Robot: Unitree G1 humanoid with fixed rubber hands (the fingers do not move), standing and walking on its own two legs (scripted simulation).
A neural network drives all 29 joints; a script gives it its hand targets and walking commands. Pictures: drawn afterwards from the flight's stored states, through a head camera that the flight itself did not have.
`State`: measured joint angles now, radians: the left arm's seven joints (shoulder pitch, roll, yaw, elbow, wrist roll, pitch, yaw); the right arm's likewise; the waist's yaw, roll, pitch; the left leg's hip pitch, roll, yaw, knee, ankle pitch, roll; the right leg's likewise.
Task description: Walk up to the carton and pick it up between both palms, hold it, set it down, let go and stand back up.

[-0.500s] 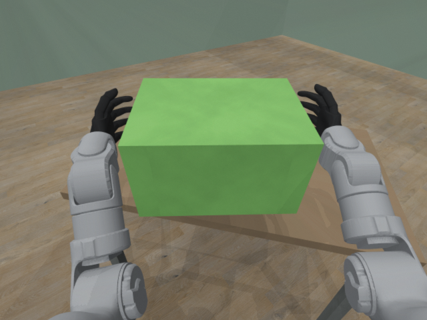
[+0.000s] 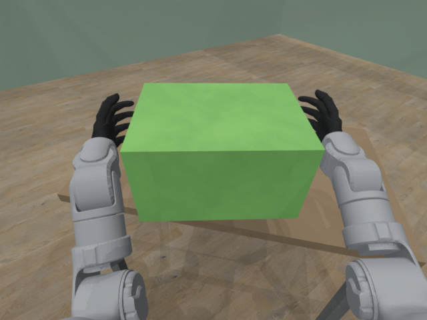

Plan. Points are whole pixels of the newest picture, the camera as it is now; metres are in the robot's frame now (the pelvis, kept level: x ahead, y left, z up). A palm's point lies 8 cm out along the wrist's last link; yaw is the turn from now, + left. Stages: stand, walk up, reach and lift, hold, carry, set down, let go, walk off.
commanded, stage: hold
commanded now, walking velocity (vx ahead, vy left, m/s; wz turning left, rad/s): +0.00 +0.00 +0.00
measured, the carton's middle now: (218, 148) +0.38 +0.00 +0.16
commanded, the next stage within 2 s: none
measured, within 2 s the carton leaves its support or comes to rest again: neither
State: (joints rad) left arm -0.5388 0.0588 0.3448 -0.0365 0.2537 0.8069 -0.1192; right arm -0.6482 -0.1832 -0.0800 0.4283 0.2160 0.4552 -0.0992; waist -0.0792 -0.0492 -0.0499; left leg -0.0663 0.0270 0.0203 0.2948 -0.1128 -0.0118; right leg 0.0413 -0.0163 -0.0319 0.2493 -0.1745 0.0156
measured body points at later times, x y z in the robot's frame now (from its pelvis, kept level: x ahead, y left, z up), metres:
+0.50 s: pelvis +0.00 -0.01 +0.00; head -0.06 +0.02 +0.44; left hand +0.35 +0.20 +0.21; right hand +0.37 -0.19 +0.22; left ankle +0.04 +0.12 -0.75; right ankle -0.02 -0.13 -0.75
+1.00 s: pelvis +0.00 -0.01 +0.00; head -0.07 +0.02 +0.44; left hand +0.35 +0.20 +0.22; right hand +0.36 -0.19 +0.22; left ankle +0.04 +0.12 -0.75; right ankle -0.02 -0.13 -0.75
